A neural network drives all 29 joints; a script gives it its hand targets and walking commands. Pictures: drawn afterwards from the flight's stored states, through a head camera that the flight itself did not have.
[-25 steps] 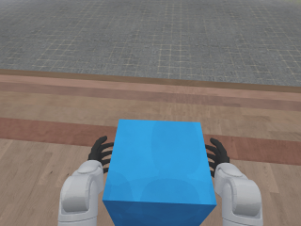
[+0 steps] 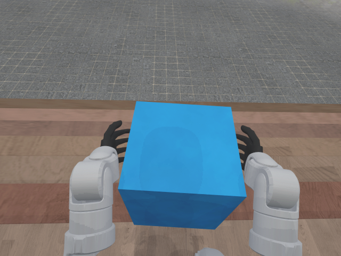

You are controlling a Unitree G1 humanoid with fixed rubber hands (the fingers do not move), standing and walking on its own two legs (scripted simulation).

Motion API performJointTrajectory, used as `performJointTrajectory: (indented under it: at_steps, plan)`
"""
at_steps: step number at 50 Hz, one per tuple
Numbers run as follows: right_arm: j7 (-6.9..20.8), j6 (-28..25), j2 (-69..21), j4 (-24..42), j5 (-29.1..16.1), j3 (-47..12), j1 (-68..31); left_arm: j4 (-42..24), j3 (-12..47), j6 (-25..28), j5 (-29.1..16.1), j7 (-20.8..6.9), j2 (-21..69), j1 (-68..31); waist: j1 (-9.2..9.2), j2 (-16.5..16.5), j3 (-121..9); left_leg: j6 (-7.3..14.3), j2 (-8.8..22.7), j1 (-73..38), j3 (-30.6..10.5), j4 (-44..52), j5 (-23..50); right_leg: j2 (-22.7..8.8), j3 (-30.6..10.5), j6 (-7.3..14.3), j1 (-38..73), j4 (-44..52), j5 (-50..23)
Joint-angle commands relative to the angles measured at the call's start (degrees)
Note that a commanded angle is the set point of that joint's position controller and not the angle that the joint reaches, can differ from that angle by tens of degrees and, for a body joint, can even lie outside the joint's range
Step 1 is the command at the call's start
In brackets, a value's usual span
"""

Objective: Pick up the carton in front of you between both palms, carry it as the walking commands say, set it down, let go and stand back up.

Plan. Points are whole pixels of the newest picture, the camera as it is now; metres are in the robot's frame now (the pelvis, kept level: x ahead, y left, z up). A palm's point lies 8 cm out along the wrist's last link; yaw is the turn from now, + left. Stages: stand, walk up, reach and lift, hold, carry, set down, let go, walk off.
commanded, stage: carry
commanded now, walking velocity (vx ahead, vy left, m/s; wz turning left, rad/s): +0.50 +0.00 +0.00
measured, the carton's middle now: (178, 170) +0.32 -0.01 +0.03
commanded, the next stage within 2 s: none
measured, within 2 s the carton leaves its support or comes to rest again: neither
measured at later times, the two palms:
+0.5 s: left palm (127, 68) +0.67 +0.14 +0.08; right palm (216, 67) +0.69 -0.15 +0.07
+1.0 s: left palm (136, 52) +1.02 +0.16 -0.07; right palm (197, 56) +1.00 -0.14 -0.07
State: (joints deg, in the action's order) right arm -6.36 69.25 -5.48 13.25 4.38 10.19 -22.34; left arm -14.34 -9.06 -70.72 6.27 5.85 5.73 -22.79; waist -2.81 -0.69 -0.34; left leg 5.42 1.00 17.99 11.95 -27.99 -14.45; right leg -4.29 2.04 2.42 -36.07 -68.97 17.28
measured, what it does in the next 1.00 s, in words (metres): goes down: right foot, then left foot 0.11 m lower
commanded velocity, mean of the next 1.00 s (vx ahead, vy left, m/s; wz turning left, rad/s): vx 0.50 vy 0.00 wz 0.00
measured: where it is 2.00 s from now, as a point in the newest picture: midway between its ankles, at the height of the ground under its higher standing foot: (158, 132)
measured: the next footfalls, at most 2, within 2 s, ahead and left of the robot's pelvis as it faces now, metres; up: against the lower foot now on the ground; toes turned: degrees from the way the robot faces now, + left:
right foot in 0.26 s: +0.35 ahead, -0.09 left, +0.00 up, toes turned -4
left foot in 0.74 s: +0.65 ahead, +0.05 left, -0.11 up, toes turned +1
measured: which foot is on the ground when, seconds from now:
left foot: down 0.00-0.28, up 0.30-0.72, down 0.74-1.00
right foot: up 0.00-0.24, down 0.26-0.76, up 0.78-1.00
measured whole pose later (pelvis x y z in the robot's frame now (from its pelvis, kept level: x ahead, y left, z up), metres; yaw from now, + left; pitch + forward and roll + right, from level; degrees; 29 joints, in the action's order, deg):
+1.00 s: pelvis +0.66 +0.03 -0.15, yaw +0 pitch +4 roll -1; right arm -7.2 67.1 -0.7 -9.0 1.6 10.4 -35.4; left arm 5.5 -13.0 -68.9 5.1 7.1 2.1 -34.2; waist -4.9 0.2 2.4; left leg 9.1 -7.0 21.1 4.7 -45.3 -28.1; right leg -1.8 -2.3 1.8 -41.8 -64.7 13.1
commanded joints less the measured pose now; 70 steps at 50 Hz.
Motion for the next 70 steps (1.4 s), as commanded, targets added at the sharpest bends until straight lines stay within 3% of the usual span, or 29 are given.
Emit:
performJointTrajectory:
  at_steps: [1,9,12,13,14,15,19,23,26,30,34,36,37,38,39,40,42,43,45,49,54,56,58,59,60,61,64,68,70]
  plan:
    - [15.24,-0.79,-48.57,-1.28,-27.14,-43.23,-40.59,2.82,40.78,2.06,-22.48,-11.25,47.23,-37.44,0.75,7.01,-20.06,5.84,14.38,-18.57,-14.69,9.58,14.45,-1.03,1.06,-0.38,-7.26,5.27,-4.12]
    - [13.82,-1.87,-52.15,-13.05,-26.18,-36.88,-50.29,12.63,36.51,2.63,-26.12,-11.56,51.90,-50.55,-0.31,9.23,-16.63,3.21,9.63,-19.23,-7.01,4.65,33.05,4.49,8.65,2.32,3.31,34.15,-15.43]
    - [13.20,-1.82,-54.47,-14.39,-26.00,-36.27,-53.25,15.45,34.26,2.64,-26.59,-12.03,53.70,-51.73,6.89,7.53,-25.08,-0.92,7.59,-18.24,-1.39,-15.71,42.84,6.91,8.71,3.94,26.06,38.51,-19.31]
    - [13.04,-1.80,-54.58,-14.24,-25.79,-36.10,-54.32,16.50,33.12,2.74,-26.53,-12.40,53.70,-49.98,11.13,1.01,-27.47,-1.39,4.26,-9.21,-1.11,-29.73,33.39,4.25,5.43,2.60,36.27,36.71,-19.57]
    - [12.87,-1.39,-57.04,-15.32,-25.47,-35.74,-53.08,16.52,32.25,2.93,-26.14,-12.57,52.52,-51.36,6.78,-14.75,-34.21,-3.02,-3.60,8.69,-4.24,-44.89,3.60,-10.63,-21.75,12.03,50.37,38.69,-21.36]
    - [12.36,-1.36,-56.12,-14.47,-24.15,-34.45,-53.12,17.12,33.11,2.72,-27.51,-13.14,55.43,-50.96,7.97,-19.56,-34.74,-2.65,-6.78,19.74,-10.41,-53.99,-16.31,-14.29,-33.08,15.91,55.02,44.23,-18.63]
    - [10.09,-2.17,-58.35,-8.10,-21.75,-34.18,-55.19,6.68,36.32,3.25,-32.77,-14.43,62.20,-60.68,6.79,-2.57,-28.62,-1.22,0.23,24.37,-15.33,-45.23,-8.09,-10.91,-18.66,10.77,45.37,40.04,-26.57]
    - [8.67,-2.80,-56.83,-2.92,-20.41,-36.43,-50.64,0.84,38.58,3.52,-32.78,-13.57,60.57,-57.28,7.18,-4.50,-28.91,-2.95,-0.31,22.84,-12.30,-30.03,-10.94,-10.12,-14.09,12.13,44.21,39.71,-30.88]
    - [8.63,-3.06,-54.35,-1.25,-20.11,-38.96,-48.95,0.45,39.91,3.49,-31.01,-13.02,56.77,-52.87,7.79,-7.10,-31.34,-2.53,-1.27,20.85,-9.12,-29.00,2.33,-8.72,-8.54,10.81,45.43,34.90,-45.02]
    - [10.00,-2.41,-51.19,-3.27,-20.13,-40.02,-47.75,5.22,40.37,3.73,-28.80,-13.31,52.67,-47.67,12.52,-4.63,-26.53,-3.25,-0.92,34.52,-9.38,-13.77,19.73,-3.70,-10.03,9.08,57.43,27.16,-33.78]
    - [11.43,-0.92,-47.63,-9.66,-19.42,-37.22,-46.77,12.37,39.70,3.69,-28.96,-14.15,52.10,-48.47,8.51,-4.81,-17.41,-2.83,-2.29,3.64,-6.04,3.32,41.37,-0.16,-2.85,6.71,27.20,24.95,-11.48]
    - [11.86,-0.53,-46.56,-13.98,-18.66,-34.24,-46.24,15.53,38.63,3.35,-29.13,-14.41,52.99,-49.63,-1.70,-4.82,-23.64,-1.56,-2.86,-15.38,-3.84,-4.21,38.36,-1.03,2.84,3.11,20.83,7.57,-25.91]
    - [12.26,-0.50,-46.50,-14.89,-18.84,-33.08,-47.14,16.21,37.86,3.23,-29.37,-14.38,53.29,-52.24,-7.47,0.11,-23.15,-0.88,-1.66,-20.11,-4.87,-0.86,31.54,-0.02,4.94,1.33,18.08,-8.55,-30.12]
    - [12.66,-0.10,-45.82,-17.13,-18.96,-31.58,-47.20,17.85,36.20,2.82,-28.72,-14.15,53.27,-53.52,-8.63,12.92,-18.91,-0.38,3.28,-23.65,-11.13,-0.69,38.15,6.61,5.31,0.08,7.45,-25.77,2.76]
    - [13.06,0.13,-46.18,-20.26,-20.09,-30.64,-48.28,18.71,34.38,1.82,-27.45,-13.60,51.93,-55.51,-1.97,20.40,-19.57,4.13,9.21,-32.47,-23.51,-10.43,52.66,9.51,-0.65,0.45,-6.79,-28.71,19.74]
    - [13.53,0.38,-48.49,-21.64,-22.33,-31.09,-49.66,20.48,32.31,1.16,-25.68,-12.64,50.50,-54.24,-0.58,15.50,-20.63,6.12,13.16,-29.84,-32.12,-6.99,46.48,7.64,-4.49,0.26,-8.38,-24.09,16.73]
    - [14.36,0.10,-54.28,-17.46,-26.56,-33.76,-54.43,18.92,29.90,1.35,-23.92,-10.88,51.36,-51.29,0.95,3.40,-24.24,9.45,17.30,-24.09,-44.73,0.36,9.21,4.01,-7.13,-1.17,-10.32,-20.15,15.85]
    - [14.73,-0.62,-57.37,-15.79,-28.40,-34.68,-59.62,16.00,30.15,1.86,-23.60,-10.60,52.70,-55.72,0.98,3.44,-22.76,9.65,17.22,-20.48,-45.15,-3.83,16.37,2.35,-7.96,-0.84,-12.12,-15.44,9.01]
    - [14.99,-1.46,-61.60,-13.58,-31.35,-36.21,-62.77,15.46,29.90,2.85,-23.51,-10.37,55.90,-55.74,0.99,-0.29,-20.18,8.20,13.98,-12.20,-37.94,-3.42,21.02,1.75,-7.16,-1.53,-8.78,-4.53,5.23]
    - [14.49,-4.10,-65.31,-11.39,-31.21,-38.26,-58.80,13.59,32.42,5.47,-23.58,-10.07,59.22,-51.87,-1.26,4.35,-25.27,5.41,9.02,-18.94,-28.84,-9.36,42.13,2.96,-2.12,-0.13,-9.28,4.08,-8.30]
    - [14.35,-7.33,-64.75,-9.43,-30.02,-40.83,-49.78,10.76,36.13,8.44,-21.33,-9.56,58.34,-44.94,-5.89,2.72,-24.17,2.10,-1.92,-19.09,-18.71,-18.68,31.94,9.53,5.26,-0.26,0.33,36.45,-34.21]
    - [14.45,-8.39,-62.98,-8.36,-30.42,-42.46,-48.44,8.54,37.26,9.24,-20.47,-9.42,56.01,-43.43,-2.37,7.23,-26.63,1.68,-1.88,-8.98,-14.37,-26.33,24.65,10.47,6.80,1.52,18.46,34.96,-46.99]
    - [14.58,-8.96,-61.17,-7.33,-30.28,-44.23,-47.86,5.83,38.19,9.45,-20.80,-9.54,53.31,-43.57,7.81,5.93,-28.17,-0.41,0.80,-1.35,-10.92,-41.78,36.47,8.24,4.17,3.62,33.15,38.19,-40.33]
    - [14.47,-8.80,-59.33,-7.30,-29.52,-43.94,-48.02,6.35,38.10,9.29,-21.01,-9.78,51.62,-41.54,14.01,-2.43,-25.27,-2.97,-1.30,6.87,-7.74,-57.76,27.23,5.58,1.74,6.28,40.52,43.98,-38.57]
    - [14.14,-8.47,-57.13,-8.52,-27.83,-43.04,-47.33,7.45,37.90,8.69,-21.33,-10.21,50.00,-40.30,13.21,-9.56,-20.96,-3.01,-7.14,18.04,-5.82,-70.01,-17.94,-0.69,-4.19,6.88,45.14,40.06,-53.68]
    - [13.35,-7.10,-54.06,-9.66,-26.04,-40.75,-44.71,9.94,38.34,8.25,-22.55,-10.58,48.59,-40.78,6.86,-11.47,-27.97,-4.08,-6.95,30.91,-15.38,-69.98,-23.09,-10.45,-21.97,14.38,60.64,29.54,-62.38]
    - [11.16,-5.53,-48.57,-10.82,-20.20,-34.90,-39.52,9.64,41.48,7.03,-28.76,-11.90,51.80,-44.06,8.05,-0.23,-31.16,-2.96,-1.68,39.37,-19.42,-58.11,-16.04,-13.14,-35.15,19.73,53.89,31.45,-27.65]
    - [10.90,-6.83,-49.48,-10.98,-17.22,-32.71,-42.81,8.43,44.51,8.27,-34.96,-13.54,60.30,-54.06,8.32,3.35,-22.36,-4.89,-0.83,26.07,-13.43,-31.65,-6.13,-8.32,-28.41,15.49,32.07,35.77,-37.32]
    - [10.91,-7.73,-50.65,-9.88,-17.20,-33.82,-43.75,8.30,44.81,9.13,-35.90,-13.76,61.32,-54.05,8.99,-0.16,-24.49,-3.31,-0.08,28.04,-12.91,-26.72,14.35,-1.78,-19.41,10.72,36.03,26.22,-35.17]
